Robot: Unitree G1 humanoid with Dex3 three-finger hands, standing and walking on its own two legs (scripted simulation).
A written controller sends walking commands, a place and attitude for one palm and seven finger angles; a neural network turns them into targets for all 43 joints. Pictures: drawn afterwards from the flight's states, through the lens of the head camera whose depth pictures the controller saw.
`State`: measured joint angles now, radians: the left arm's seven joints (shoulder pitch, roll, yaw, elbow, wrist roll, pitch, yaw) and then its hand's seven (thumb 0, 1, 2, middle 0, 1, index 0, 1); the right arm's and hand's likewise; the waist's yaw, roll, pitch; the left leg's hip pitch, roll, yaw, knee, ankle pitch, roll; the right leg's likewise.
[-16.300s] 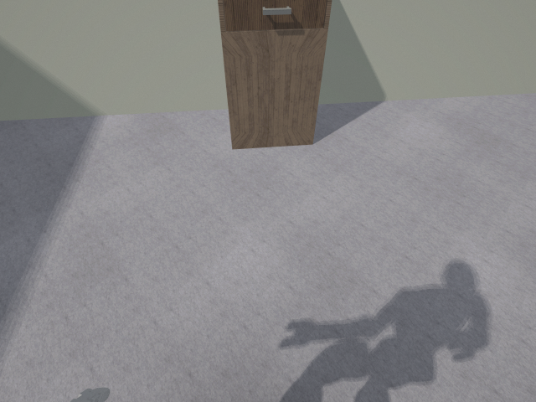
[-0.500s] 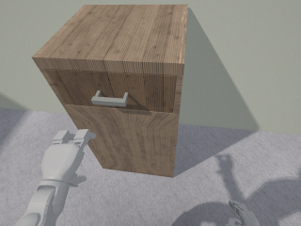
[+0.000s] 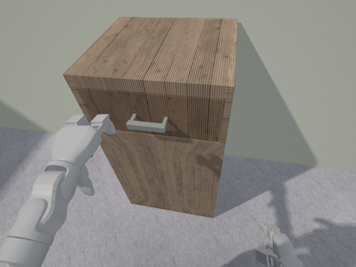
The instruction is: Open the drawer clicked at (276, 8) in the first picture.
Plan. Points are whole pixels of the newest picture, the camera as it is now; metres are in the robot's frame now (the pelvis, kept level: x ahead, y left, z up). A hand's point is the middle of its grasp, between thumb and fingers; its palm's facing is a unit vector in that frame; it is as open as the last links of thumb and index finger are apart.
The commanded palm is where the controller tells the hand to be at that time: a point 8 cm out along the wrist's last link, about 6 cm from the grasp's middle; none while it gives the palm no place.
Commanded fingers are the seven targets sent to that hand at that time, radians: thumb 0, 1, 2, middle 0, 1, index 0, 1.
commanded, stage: raise the hand with hooked fingers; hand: left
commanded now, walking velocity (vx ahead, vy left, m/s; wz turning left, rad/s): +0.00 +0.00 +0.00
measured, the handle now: (147, 122) +0.52 +0.18 +0.00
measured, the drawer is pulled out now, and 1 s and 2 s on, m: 0.00 0.00 0.00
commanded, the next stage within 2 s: move the hooked fingers above the handle in 0.44 s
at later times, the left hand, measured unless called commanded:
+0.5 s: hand (89, 156) +0.29 +0.23 +0.12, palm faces +0.08 -0.07 -0.99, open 13.8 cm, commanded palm +0.27 +0.23 +0.17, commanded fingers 0.00 -0.50 0.30 -0.30 -1.20 -0.30 -1.20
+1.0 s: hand (112, 144) +0.34 +0.21 +0.09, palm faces +0.00 -0.06 -1.00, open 13.8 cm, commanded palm +0.33 +0.22 +0.15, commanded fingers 0.00 -0.50 0.30 -0.30 -1.20 -0.30 -1.20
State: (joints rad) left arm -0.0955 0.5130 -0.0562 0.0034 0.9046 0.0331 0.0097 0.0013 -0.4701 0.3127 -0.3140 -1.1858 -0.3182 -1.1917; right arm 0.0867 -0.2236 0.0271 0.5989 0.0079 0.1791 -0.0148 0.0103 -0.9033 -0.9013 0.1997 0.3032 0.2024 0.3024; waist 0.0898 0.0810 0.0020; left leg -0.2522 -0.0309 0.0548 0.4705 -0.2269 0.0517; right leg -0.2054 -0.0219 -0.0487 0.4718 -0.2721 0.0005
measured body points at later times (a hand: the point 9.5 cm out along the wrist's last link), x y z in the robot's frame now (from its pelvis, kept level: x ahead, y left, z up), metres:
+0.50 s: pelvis -0.01 -0.01 +0.00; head +0.00 -0.04 +0.45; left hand +0.28 +0.24 +0.17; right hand +0.17 -0.24 -0.12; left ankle +0.01 +0.08 -0.74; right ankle -0.01 -0.12 -0.74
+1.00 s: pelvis -0.01 -0.02 +0.00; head +0.02 -0.05 +0.45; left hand +0.34 +0.21 +0.15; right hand +0.15 -0.26 -0.13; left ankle +0.01 +0.08 -0.74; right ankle -0.01 -0.12 -0.74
